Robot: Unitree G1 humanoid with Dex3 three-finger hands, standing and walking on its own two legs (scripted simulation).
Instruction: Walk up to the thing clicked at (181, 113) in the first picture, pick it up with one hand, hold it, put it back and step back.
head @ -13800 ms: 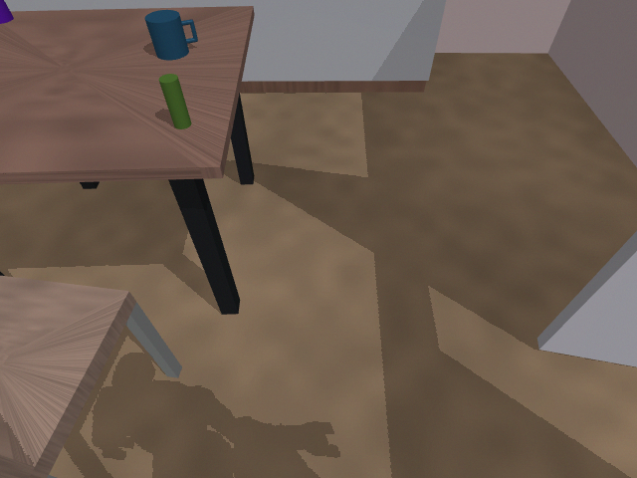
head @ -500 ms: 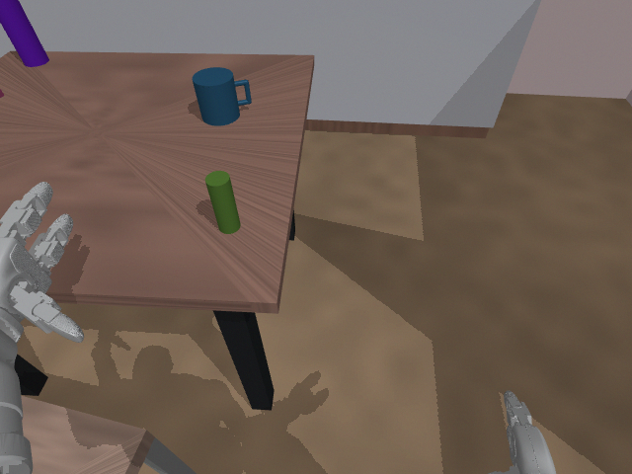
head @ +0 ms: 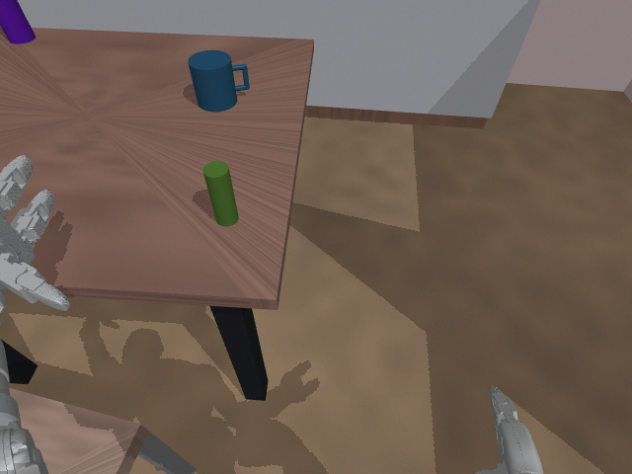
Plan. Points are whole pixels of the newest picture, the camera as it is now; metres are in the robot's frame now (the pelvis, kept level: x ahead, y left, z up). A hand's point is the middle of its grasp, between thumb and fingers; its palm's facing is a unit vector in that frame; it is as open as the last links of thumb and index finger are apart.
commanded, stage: go down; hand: left
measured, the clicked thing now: (222, 195) +0.54 +0.15 +0.02
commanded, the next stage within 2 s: approach in 1.82 s
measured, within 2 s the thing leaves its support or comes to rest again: neither
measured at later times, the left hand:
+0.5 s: hand (53, 206) +0.41 +0.32 +0.13, palm faces +0.05 -1.00 +0.00, open 17.7 cm
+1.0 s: hand (47, 191) +0.43 +0.33 +0.14, palm faces +0.06 -1.00 +0.01, open 17.7 cm
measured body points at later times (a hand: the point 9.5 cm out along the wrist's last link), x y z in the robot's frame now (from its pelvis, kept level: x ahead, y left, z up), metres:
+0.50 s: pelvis +0.01 +0.00 -0.01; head +0.05 +0.02 +0.44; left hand +0.40 +0.38 +0.14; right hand +0.15 -0.26 -0.09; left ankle +0.00 +0.13 -0.74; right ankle +0.00 -0.14 -0.74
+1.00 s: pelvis +0.00 +0.01 -0.02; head +0.06 +0.03 +0.43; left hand +0.42 +0.39 +0.14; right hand +0.15 -0.25 -0.08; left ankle +0.00 +0.13 -0.74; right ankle +0.00 -0.14 -0.74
